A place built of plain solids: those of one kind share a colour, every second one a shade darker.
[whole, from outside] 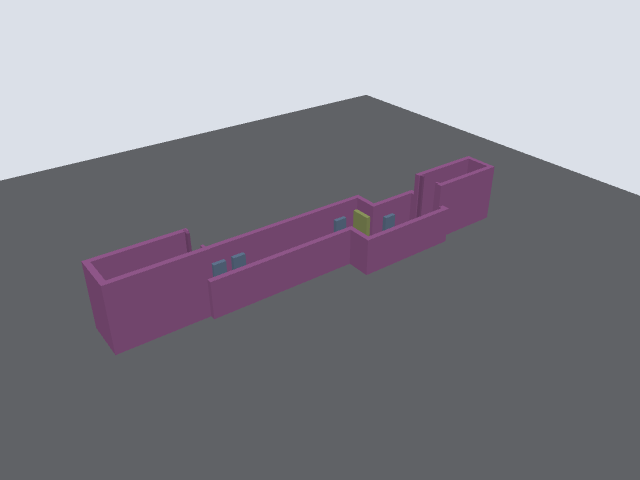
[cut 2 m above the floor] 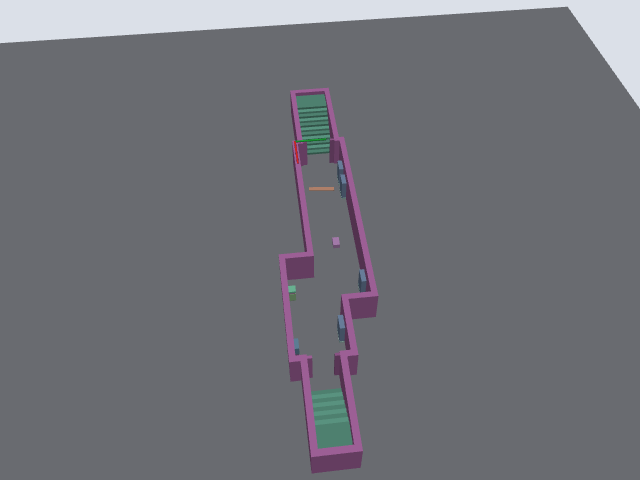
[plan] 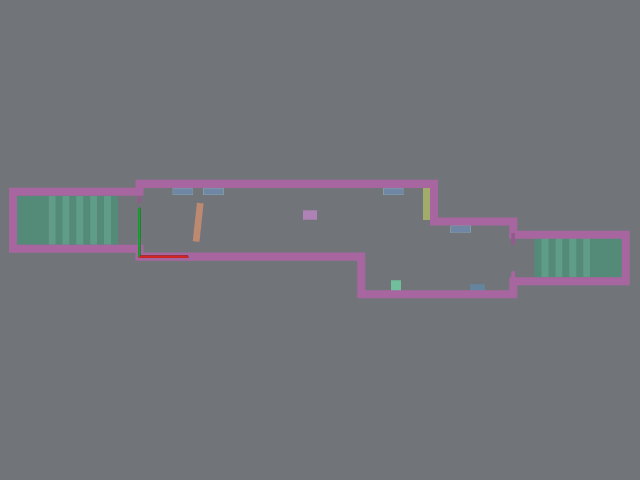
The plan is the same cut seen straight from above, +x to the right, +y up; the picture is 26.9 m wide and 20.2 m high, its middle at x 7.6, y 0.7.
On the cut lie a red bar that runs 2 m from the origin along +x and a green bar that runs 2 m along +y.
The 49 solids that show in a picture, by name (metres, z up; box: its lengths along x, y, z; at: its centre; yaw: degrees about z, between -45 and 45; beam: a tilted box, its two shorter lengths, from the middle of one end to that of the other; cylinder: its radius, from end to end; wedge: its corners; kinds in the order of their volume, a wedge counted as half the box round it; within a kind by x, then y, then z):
{
 "wall_1": {"box": [0.34, 2.73, 4.17], "at": [-5.32, 1.53, 2.04]},
 "wall_2": {"box": [5.66, 0.34, 4.17], "at": [-2.66, 0.34, 2.04]},
 "wall_3": {"box": [5.66, 0.34, 4.17], "at": [-2.66, 2.73, 2.04]},
 "wall_4": {"box": [0.16, 0.53, 4.17], "at": [0.0, 0.52, 2.04]},
 "wall_5": {"box": [0.16, 0.53, 4.17], "at": [0.0, 2.54, 2.04]},
 "wall_6": {"box": [0.34, 0.68, 2.43], "at": [0.0, 2.89, 1.17]},
 "wall_7": {"box": [9.67, 0.34, 2.43], "at": [4.67, 0.0, 1.17]},
 "wall_8": {"box": [12.74, 0.34, 2.43], "at": [6.2, 3.06, 1.17]},
 "wall_9": {"box": [0.34, 1.93, 2.43], "at": [9.33, -0.79, 1.17]},
 "wall_10": {"box": [0.34, 1.93, 2.43], "at": [12.4, 2.27, 1.17]},
 "wall_11": {"box": [6.74, 0.34, 2.43], "at": [12.53, -1.59, 1.17]},
 "wall_12": {"box": [3.67, 0.34, 2.43], "at": [14.06, 1.48, 1.17]},
 "wall_13": {"box": [0.34, 0.9, 2.43], "at": [15.73, -1.31, 1.17]},
 "wall_14": {"box": [0.16, 0.5, 3.89], "at": [15.73, -0.86, 1.89]},
 "wall_15": {"box": [0.16, 0.5, 3.89], "at": [15.73, 0.75, 1.89]},
 "wall_16": {"box": [0.34, 0.9, 2.43], "at": [15.73, 1.2, 1.17]},
 "wall_17": {"box": [5.08, 0.34, 3.89], "at": [18.1, -1.03, 1.89]},
 "wall_18": {"box": [5.08, 0.34, 3.89], "at": [18.1, 0.92, 1.89]},
 "wall_19": {"box": [0.34, 2.29, 3.89], "at": [20.47, -0.06, 1.89]},
 "piece_1": {"box": [1.33, 2.05, 1.79], "at": [-4.49, 1.53, 0.84]},
 "piece_2": {"box": [0.29, 2.05, 1.63], "at": [-3.68, 1.53, 0.77]},
 "piece_3": {"box": [0.29, 2.05, 1.47], "at": [-3.38, 1.53, 0.69]},
 "piece_4": {"box": [0.29, 2.05, 1.31], "at": [-3.09, 1.53, 0.61]},
 "piece_5": {"box": [0.29, 2.05, 1.16], "at": [-2.8, 1.53, 0.53]},
 "piece_6": {"box": [0.29, 2.05, 1.0], "at": [-2.51, 1.53, 0.45]},
 "piece_7": {"box": [0.29, 2.05, 0.84], "at": [-2.22, 1.53, 0.37]},
 "piece_8": {"box": [0.29, 2.05, 0.68], "at": [-1.92, 1.53, 0.29]},
 "piece_9": {"box": [0.29, 2.05, 0.52], "at": [-1.63, 1.53, 0.21]},
 "piece_10": {"box": [0.29, 2.05, 0.37], "at": [-1.34, 1.53, 0.13]},
 "piece_11": {"box": [0.29, 2.05, 0.21], "at": [-1.05, 1.53, 0.05]},
 "piece_12": {"box": [0.29, 1.61, 0.21], "at": [16.78, -0.06, 0.06]},
 "piece_13": {"box": [0.29, 1.61, 0.37], "at": [17.07, -0.06, 0.14]},
 "piece_14": {"box": [0.29, 1.61, 0.53], "at": [17.36, -0.06, 0.22]},
 "piece_15": {"box": [0.29, 1.61, 0.69], "at": [17.65, -0.06, 0.3]},
 "piece_16": {"box": [0.29, 1.61, 0.85], "at": [17.94, -0.06, 0.38]},
 "piece_17": {"box": [0.29, 1.61, 1.02], "at": [18.24, -0.06, 0.46]},
 "piece_18": {"box": [0.29, 1.61, 1.18], "at": [18.53, -0.06, 0.54]},
 "piece_19": {"box": [0.29, 1.61, 1.34], "at": [18.82, -0.06, 0.62]},
 "piece_20": {"box": [1.33, 1.61, 1.5], "at": [19.63, -0.06, 0.7]},
 "cabinet_passage_body_1": {"box": [0.82, 0.28, 1.28], "at": [1.82, 2.74, 0.76]},
 "cabinet_passage_body_2": {"box": [0.82, 0.28, 1.28], "at": [3.11, 2.74, 0.76]},
 "cabinet_passage_body_3": {"box": [0.82, 0.28, 1.28], "at": [10.69, 2.74, 0.76]},
 "cabinet_passage_body_4": {"box": [0.82, 0.28, 1.28], "at": [13.52, 1.16, 0.76]},
 "passage_cabinet_body_1": {"box": [0.3, 1.35, 1.47], "at": [12.08, 2.22, 0.82]},
 "bin_passage_body_1": {"box": [0.4, 0.4, 0.62], "at": [10.8, -1.21, 0.37]},
 "firebox_passage_box_1": {"box": [0.62, 0.26, 0.56], "at": [14.23, -1.29, 0.58]},
 "crate_1": {"box": [0.6, 0.4, 0.35], "at": [7.18, 1.75, 0.12]},
 "cablecover_1": {"box": [0.29, 1.63, 0.1], "at": [2.47, 1.44, 0.0], "yaw": -6.3},
 "bin_passage_lid_1": {"box": [0.42, 0.42, 0.12], "at": [10.8, -1.21, 0.86]}
}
